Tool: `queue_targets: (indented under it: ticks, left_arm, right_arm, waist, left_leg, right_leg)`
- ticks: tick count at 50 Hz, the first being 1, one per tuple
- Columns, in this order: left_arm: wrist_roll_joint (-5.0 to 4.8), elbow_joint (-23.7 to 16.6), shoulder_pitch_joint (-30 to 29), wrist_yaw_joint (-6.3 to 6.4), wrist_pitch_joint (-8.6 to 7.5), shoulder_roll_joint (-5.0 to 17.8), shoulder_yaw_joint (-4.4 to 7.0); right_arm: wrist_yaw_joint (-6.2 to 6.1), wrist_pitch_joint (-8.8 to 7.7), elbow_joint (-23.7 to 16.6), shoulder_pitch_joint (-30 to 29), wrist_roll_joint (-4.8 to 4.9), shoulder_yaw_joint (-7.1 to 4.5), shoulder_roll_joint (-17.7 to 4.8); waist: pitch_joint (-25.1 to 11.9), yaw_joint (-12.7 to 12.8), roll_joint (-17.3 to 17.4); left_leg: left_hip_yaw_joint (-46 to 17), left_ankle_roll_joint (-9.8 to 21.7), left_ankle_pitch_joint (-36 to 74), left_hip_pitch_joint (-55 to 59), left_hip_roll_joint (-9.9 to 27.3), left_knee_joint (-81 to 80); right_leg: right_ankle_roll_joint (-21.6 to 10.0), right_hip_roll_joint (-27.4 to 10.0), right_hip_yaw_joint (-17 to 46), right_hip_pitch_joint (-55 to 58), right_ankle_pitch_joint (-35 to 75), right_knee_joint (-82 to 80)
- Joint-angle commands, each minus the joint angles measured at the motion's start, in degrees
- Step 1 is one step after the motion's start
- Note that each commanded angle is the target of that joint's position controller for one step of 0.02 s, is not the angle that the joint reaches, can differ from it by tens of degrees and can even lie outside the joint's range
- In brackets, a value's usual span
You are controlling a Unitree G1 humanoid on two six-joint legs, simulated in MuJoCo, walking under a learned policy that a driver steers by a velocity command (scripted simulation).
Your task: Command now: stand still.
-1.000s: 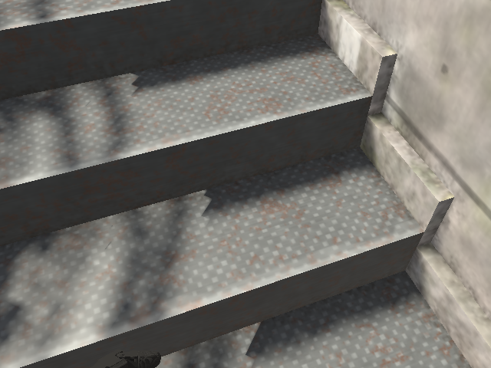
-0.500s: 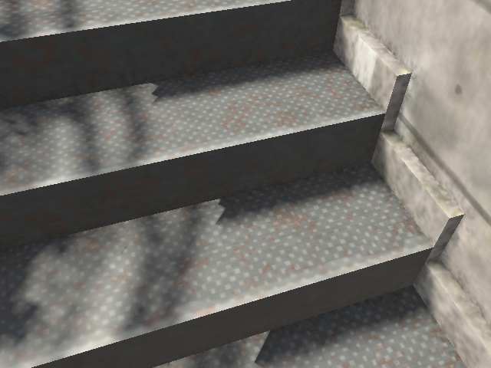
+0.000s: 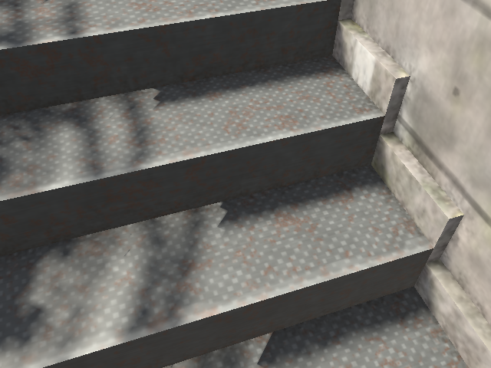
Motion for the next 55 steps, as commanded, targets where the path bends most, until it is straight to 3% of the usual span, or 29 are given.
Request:
queue_targets:
  ticks: [1,6,11,13,15,16,17,18,19,21,23,26,30,31,32,33,34,36,37,38,39,40,41,43,45,47,49,52,55]
  left_arm:
    - [-0.06,-1.4,3.8,0.08,-0.57,3.7,0.32]
    - [-0.14,-1.6,4.3,-0.1,0.16,5.6,1.11]
    - [1.17,-5.0,-0.6,-1.75,-1.24,1.9,0.92]
    - [0.77,-4.9,1.7,-2.54,-1.95,2.2,1.21]
    - [-0.09,-1.1,12.7,-2.11,-2.34,2.5,1.67]
    - [0.26,1.5,19.5,-1.41,-2.65,4.1,2.52]
    - [1.22,1.8,22.5,-0.79,-2.25,9.8,4.11]
    - [1.34,2.4,22.1,-0.28,-2.3,9.2,4.12]
    - [1.48,2.4,17.4,0.23,-2.81,7.4,3.54]
    - [1.67,2.7,12.7,0.16,-3.79,6.7,3.02]
    - [1.82,4.5,11.4,-0.52,-4.31,3.1,1.65]
    - [2.1,6.7,11.9,-1.57,-4.82,2.6,0.86]
    - [0.21,8.3,11.7,0.02,-3.71,1.9,-0.8]
    - [-0.64,8.6,11.7,1.77,-3.23,1.5,-1.05]
    - [-1.68,8.3,11.9,2.03,-2.63,4.2,-0.61]
    - [-2.09,5.8,6.8,1.78,-2.9,6.4,-0.41]
    - [-2.7,6.1,9.7,1.65,-3.38,9.5,0.24]
    - [-3.75,5.5,6.0,0.52,-4.1,14.2,2.63]
    - [-3.84,4.4,4.4,-0.37,-4.63,14.9,3.45]
    - [-3.77,0.0,3.5,-2.25,-3.88,8.4,2.73]
    - [0.37,-0.3,0.7,-3.97,-3.46,5.3,2.87]
    - [1.57,-4.0,0.7,-4.6,-2.72,0.7,2.62]
    - [2.82,-6.6,-2.1,-4.09,-1.73,-0.1,2.44]
    - [2.9,-9.0,-2.7,-2.35,-1.0,-1.2,2.07]
    - [1.46,-9.7,-1.9,-1.2,-0.21,-4.3,1.19]
    - [2.05,-11.7,-4.7,-0.2,0.28,-5.7,0.42]
    - [2.18,-11.8,-6.6,-0.11,0.74,-1.9,0.96]
    - [1.39,-12.2,-11.7,-0.59,0.97,0.7,1.66]
    - [1.71,-11.0,-15.5,-0.69,0.73,-0.9,1.76]
  right_arm:
    - [0.01,-0.39,-0.5,3.8,0.01,-0.4,-4.3]
    - [0.33,0.02,-0.7,5.0,0.19,-1.6,-7.7]
    - [0.8,-0.46,-0.3,8.8,0.2,-3.19,-9.6]
    - [1.26,-1.13,-1.4,4.3,0.54,-3.15,-9.1]
    - [1.28,-1.4,-3.5,-3.3,-0.08,-2.83,-8.3]
    - [1.71,-2.56,-4.5,-6.3,-0.61,-2.32,-6.5]
    - [2.55,-4.07,-5.6,-5.5,0.51,-1.56,-3.6]
    - [2.91,-4.83,-5.0,-2.0,-1.42,-2.22,-6.1]
    - [3.1,-5.19,-5.1,-3.0,-1.83,-2.22,-5.4]
    - [2.91,-5.91,-6.6,-5.5,-0.77,-1.59,-2.1]
    - [2.33,-4.61,-10.1,-8.8,-0.6,-0.59,1.2]
    - [1.32,-2.7,-16.2,-14.8,0.0,1.08,4.4]
    - [1.42,-2.07,-27.5,-28.7,-0.33,4.4,5.6]
    - [1.92,-1.74,-29.3,-30.2,-0.67,4.65,5.5]
    - [1.89,-0.79,-28.5,-28.7,0.58,5.21,5.2]
    - [1.59,-0.88,-26.9,-24.3,2.21,4.95,4.5]
    - [0.77,-0.74,-23.3,-16.9,2.47,4.18,3.9]
    - [-0.34,-0.9,-18.3,-1.2,0.8,2.34,0.9]
    - [-0.26,-1.32,-16.2,2.8,-1.1,0.84,-3.1]
    - [-1.07,-1.18,-13.6,3.7,-1.41,-1.42,-10.4]
    - [-1.54,0.04,-13.8,-0.9,-1.54,-2.39,-11.6]
    - [-0.69,0.12,-13.4,-8.3,-1.46,-3.41,-12.0]
    - [0.0,-0.43,-11.3,-11.4,-1.17,-2.97,-8.1]
    - [0.83,-3.02,-6.8,-10.0,-1.78,-1.58,-1.4]
    - [2.07,-5.77,-3.0,-7.2,-2.61,-0.68,1.7]
    - [3.21,-7.45,0.3,-3.2,-1.35,-1.09,-0.1]
    - [3.6,-8.84,0.0,-2.8,-0.87,-1.51,-3.2]
    - [1.84,-9.98,0.6,1.7,1.07,-1.55,-4.8]
    - [1.13,-10.65,2.6,9.4,0.65,-2.16,-5.3]
  waist:
    - [4.7,-0.2,0.2]
    - [6.1,-0.8,2.6]
    - [9.0,-2.7,10.5]
    - [9.0,0.3,9.4]
    - [10.2,7.4,2.2]
    - [8.2,10.7,-7.0]
    - [3.3,9.8,-19.0]
    - [4.4,7.6,-16.1]
    - [8.2,5.1,-7.5]
    - [8.6,3.1,-0.8]
    - [6.0,1.3,-0.7]
    - [6.8,1.2,-1.5]
    - [11.6,0.7,-1.3]
    - [11.3,0.7,-2.0]
    - [7.9,1.7,-1.4]
    - [4.6,-1.0,-2.9]
    - [-3.9,-3.0,-7.2]
    - [-13.1,-10.9,-13.9]
    - [-16.7,-12.9,-10.5]
    - [-15.9,-10.5,11.7]
    - [-17.3,-8.3,13.3]
    - [-9.7,-1.8,10.5]
    - [-1.5,1.0,4.0]
    - [4.8,4.2,-2.0]
    - [4.9,5.3,3.3]
    - [4.6,6.1,4.5]
    - [3.1,5.6,2.3]
    - [1.0,2.7,3.9]
    - [1.3,-0.7,5.6]
  left_leg:
    - [-5.0,2.6,1.2,-1.5,5.2,-5.5]
    - [-7.7,5.2,-21.9,-3.9,4.7,-5.4]
    - [-24.4,13.8,-37.9,-5.4,16.2,-15.2]
    - [-21.4,14.5,-32.3,-10.5,15.1,-15.1]
    - [-12.2,12.4,-26.9,-21.9,8.2,-2.9]
    - [-6.6,11.1,-15.8,-30.0,3.5,15.3]
    - [0.3,8.1,-9.3,-38.9,-1.8,33.7]
    - [-2.5,6.3,-11.8,-40.5,-1.1,49.7]
    - [-4.0,5.0,-8.5,-42.4,1.6,62.2]
    - [-2.3,4.2,-5.2,-47.3,2.9,81.3]
    - [-1.3,4.8,-6.6,-53.9,1.6,98.6]
    - [-2.3,6.5,-12.3,-65.2,0.7,107.7]
    - [2.8,6.8,-13.0,-65.5,4.5,85.9]
    - [1.2,6.7,-11.0,-58.1,6.3,77.3]
    - [8.4,6.8,-13.2,-46.3,3.9,66.0]
    - [8.7,7.4,-12.5,-27.4,2.4,55.1]
    - [12.1,7.4,-10.6,-17.4,-2.6,56.8]
    - [5.3,8.9,-9.7,-8.3,-4.0,43.6]
    - [-4.8,10.1,-8.2,-1.9,-1.8,33.0]
    - [-33.9,21.0,3.6,2.8,15.3,16.3]
    - [-50.9,22.0,-4.6,-5.3,16.8,-2.2]
    - [-47.5,18.9,-28.8,-12.2,17.3,-4.9]
    - [-43.3,14.1,-42.1,-18.6,16.3,-3.3]
    - [-28.1,8.1,-34.0,-26.5,12.4,2.5]
    - [-19.7,6.9,-23.8,-24.1,11.1,3.0]
    - [-14.6,6.4,-17.8,-19.6,10.0,0.9]
    - [-10.8,7.2,-15.2,-20.4,8.9,-2.1]
    - [-13.6,10.4,-12.8,-12.7,10.8,-7.4]
    - [-19.0,13.2,-13.8,0.0,13.9,-7.9]
  right_leg:
    - [-3.2,-4.8,4.1,-2.5,-0.5,-5.3]
    - [-5.5,-1.5,2.4,-7.8,-20.4,-0.7]
    - [-4.9,-0.4,-5.9,-15.7,-12.5,18.8]
    - [-5.6,-1.8,-6.2,-9.2,-12.5,18.1]
    - [-6.7,1.4,-7.1,9.6,-14.9,1.7]
    - [-6.9,-4.4,2.9,21.4,-12.6,-4.9]
    - [-10.6,-17.0,29.5,26.4,-28.7,-17.3]
    - [-15.8,-23.1,39.5,21.0,-28.3,-22.2]
    - [-16.8,-22.5,34.3,16.9,-21.5,-19.7]
    - [-17.1,-18.8,19.8,14.3,-0.1,-14.7]
    - [-14.5,-16.7,11.8,14.5,19.8,-9.1]
    - [-12.0,-16.8,7.7,13.0,20.5,-8.3]
    - [-8.0,-11.2,0.2,3.6,13.0,-16.8]
    - [-9.1,-12.3,1.0,0.8,22.0,-21.3]
    - [-10.0,-10.7,-3.6,-0.1,31.4,-26.2]
    - [-9.8,-10.1,-5.6,-5.4,50.7,-22.5]
    - [-10.4,-11.3,-6.8,0.4,79.6,-15.4]
    - [-7.7,-13.7,-5.7,11.7,97.4,5.0]
    - [-5.4,-11.5,-4.2,9.3,81.0,18.8]
    - [-1.4,1.1,-4.8,-10.4,32.0,44.1]
    - [-2.7,5.5,6.0,-12.7,1.1,66.1]
    - [-3.4,3.8,9.0,-21.7,2.5,77.1]
    - [-4.5,1.9,5.8,-27.6,5.2,79.5]
    - [-6.3,1.8,6.8,-32.0,6.2,78.2]
    - [-7.3,3.7,7.2,-38.4,6.6,85.3]
    - [-7.6,2.7,6.9,-45.6,7.7,84.3]
    - [-6.5,2.8,3.5,-43.5,11.8,76.7]
    - [-3.4,-0.7,-1.9,-45.8,11.4,73.1]
    - [-4.3,-2.6,-2.5,-58.6,6.5,88.0]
